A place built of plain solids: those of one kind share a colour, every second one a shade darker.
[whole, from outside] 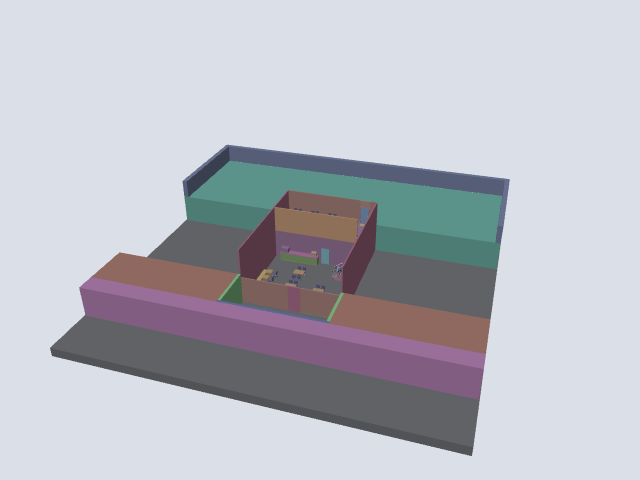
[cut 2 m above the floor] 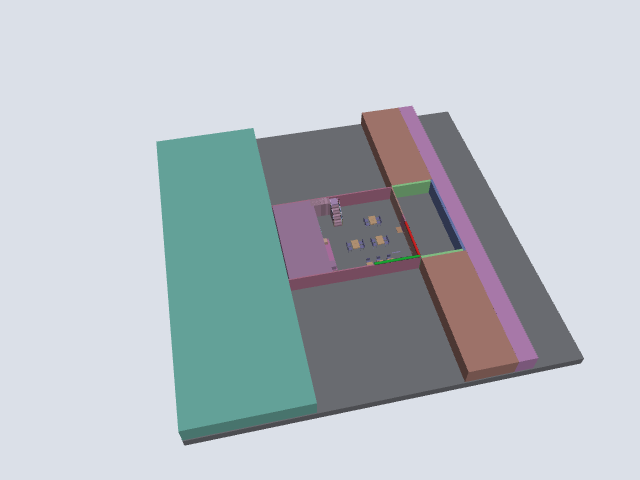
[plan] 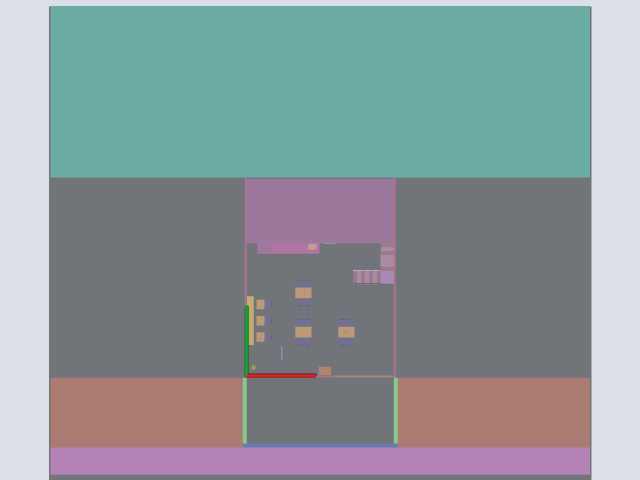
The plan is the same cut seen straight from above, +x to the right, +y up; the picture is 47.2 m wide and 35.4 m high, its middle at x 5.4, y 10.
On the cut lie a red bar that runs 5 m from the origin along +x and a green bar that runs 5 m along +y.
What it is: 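A cafe in the deep cellar of an old town house, fitted out in the 2010s to 2020s; 10.8 x 14.5 m; the hall a cellar under a ceiling 3.05 m high; over the flight a stairwell up to the entrance level's ceiling, 6.45 m over the hall's floor; the entrance level at street height, 3.44 m over the hall's floor, over the rear 4.7 m, with the street door 0.95 x 2.15 m and a glazed street front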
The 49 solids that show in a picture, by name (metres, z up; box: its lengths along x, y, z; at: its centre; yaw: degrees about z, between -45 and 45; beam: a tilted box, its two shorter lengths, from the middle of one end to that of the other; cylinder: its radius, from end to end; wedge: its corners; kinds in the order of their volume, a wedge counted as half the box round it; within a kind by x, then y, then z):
{
 "street_ground_1": {"box": [39.8, 12.65, 3.49], "at": [5.42, 20.93, 1.7]},
 "well_ground_1": {"box": [14.19, 5.16, 3.54], "at": [-7.39, -2.73, 1.72]},
 "well_ground_2": {"box": [14.19, 5.16, 3.54], "at": [18.22, -2.73, 1.72]},
 "well_ground_far_1": {"box": [39.8, 2.0, 3.54], "at": [5.42, -6.31, 1.72]},
 "upper_1": {"box": [10.93, 4.75, 3.49], "at": [5.42, 12.13, 1.7]},
 "street_hedge_1": {"box": [0.6, 12.65, 2.2], "at": [-14.19, 20.93, 4.54]},
 "street_hedge_2": {"box": [39.8, 0.6, 2.2], "at": [5.42, 27.56, 4.54]},
 "street_hedge_3": {"box": [0.6, 12.65, 2.2], "at": [25.02, 20.93, 4.54]},
 "wall_1": {"box": [0.15, 14.76, 6.5], "at": [-0.07, 7.23, 3.2]},
 "wall_2": {"box": [1.5, 0.15, 3.1], "at": [5.76, -0.07, 1.5]},
 "wall_3": {"box": [0.15, 14.76, 6.5], "at": [10.9, 7.23, 3.2]},
 "stair_step_1": {"box": [0.58, 0.97, 0.27], "at": [8.14, 7.25, 0.08]},
 "stair_step_2": {"box": [0.58, 0.97, 0.48], "at": [8.43, 7.25, 0.19]},
 "stair_step_3": {"box": [0.58, 0.97, 0.69], "at": [8.72, 7.25, 0.3]},
 "stair_step_4": {"box": [0.58, 0.97, 0.91], "at": [9.01, 7.25, 0.41]},
 "stair_step_5": {"box": [0.58, 0.97, 1.12], "at": [9.3, 7.25, 0.51]},
 "stair_step_6": {"box": [0.58, 0.97, 1.34], "at": [9.59, 7.25, 0.62]},
 "stair_step_7": {"box": [0.59, 0.97, 1.55], "at": [9.88, 7.25, 0.73]},
 "stair_step_8": {"box": [1.01, 0.58, 1.99], "at": [10.38, 8.02, 0.94]},
 "stair_step_9": {"box": [1.01, 0.58, 2.2], "at": [10.38, 8.31, 1.05]},
 "stair_step_10": {"box": [1.01, 0.58, 2.42], "at": [10.38, 8.6, 1.16]},
 "stair_step_11": {"box": [1.01, 0.58, 2.63], "at": [10.38, 8.89, 1.26]},
 "stair_step_12": {"box": [1.01, 0.58, 2.85], "at": [10.38, 9.18, 1.37]},
 "stair_step_13": {"box": [1.01, 0.58, 3.06], "at": [10.38, 9.47, 1.48]},
 "stair_step_14": {"box": [1.01, 0.59, 3.27], "at": [10.38, 9.77, 1.59]},
 "well_wall_far_1": {"box": [11.43, 0.3, 3.54], "at": [5.42, -5.16, 1.72]},
 "well_wall_1": {"box": [0.3, 4.86, 3.54], "at": [-0.15, -2.58, 1.72]},
 "well_wall_2": {"box": [0.3, 4.86, 3.54], "at": [10.98, -2.58, 1.72]},
 "window_wall_1": {"box": [5.16, 0.15, 3.1], "at": [2.58, -0.07, 1.5]},
 "window_wall_2": {"box": [8.93, 0.15, 3.01], "at": [4.46, 14.54, 4.95]},
 "window_wall_3": {"box": [4.47, 0.15, 3.1], "at": [8.6, -0.07, 1.5]},
 "window_wall_4": {"box": [0.7, 0.15, 3.01], "at": [10.48, 14.54, 4.95]},
 "entrance_wall_1": {"box": [9.82, 0.15, 3.06], "at": [4.91, 9.84, 4.92]},
 "counter_1": {"box": [4.55, 0.7, 1.05], "at": [3.08, 9.4, 0.47]},
 "stair_landing_1": {"box": [1.0, 1.25, 1.77], "at": [10.38, 7.39, 0.83]},
 "street_door_wall_1": {"box": [1.2, 0.15, 3.01], "at": [9.53, 14.54, 4.95]},
 "bench_upholstered_1": {"box": [0.5, 3.6, 0.25], "at": [0.27, 4.05, 0.33]},
 "meeting_table_1": {"box": [0.6, 0.7, 0.07], "at": [1.01, 2.85, 0.71]},
 "meeting_table_2": {"box": [0.6, 0.7, 0.07], "at": [1.01, 4.05, 0.71]},
 "meeting_table_3": {"box": [0.6, 0.7, 0.07], "at": [1.01, 5.25, 0.71]},
 "meeting_table_4": {"box": [1.2, 0.8, 0.07], "at": [4.18, 3.2, 0.71]},
 "meeting_table_5": {"box": [1.2, 0.8, 0.07], "at": [4.18, 6.1, 0.71]},
 "meeting_table_6": {"box": [1.2, 0.8, 0.07], "at": [7.34, 3.2, 0.71]},
 "display_1": {"box": [0.86, 0.57, 0.54], "at": [1.33, 9.4, 1.31]},
 "counter_top_1": {"box": [4.59, 0.78, 0.04], "at": [3.08, 9.38, 1.02]},
 "coffee_machine_1": {"box": [0.6, 0.45, 0.45], "at": [4.85, 9.5, 1.26]},
 "street_door_leaf_1": {"box": [0.95, 0.04, 2.15], "at": [9.53, 14.44, 4.51]},
 "service_door_1": {"box": [0.95, 0.03, 2.1], "at": [6.12, 9.74, 1.0]},
 "door_mat_1": {"box": [0.9, 0.6, 0.07], "at": [5.76, 0.35, -0.02]}
}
